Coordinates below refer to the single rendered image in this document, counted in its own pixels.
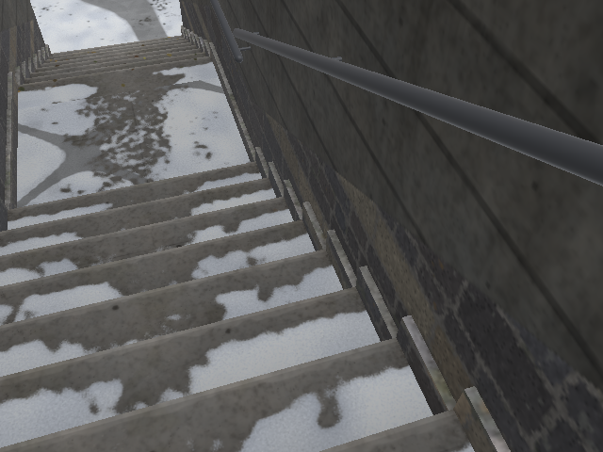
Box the stairs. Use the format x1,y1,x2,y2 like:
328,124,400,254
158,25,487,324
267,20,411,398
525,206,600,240
24,35,206,84
0,161,475,452

